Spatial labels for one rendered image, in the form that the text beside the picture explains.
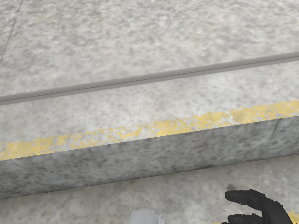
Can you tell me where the left robot thigh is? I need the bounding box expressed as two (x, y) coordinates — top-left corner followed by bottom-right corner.
(127, 207), (166, 224)

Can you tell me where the robot right hand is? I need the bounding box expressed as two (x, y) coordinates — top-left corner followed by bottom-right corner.
(221, 189), (297, 224)

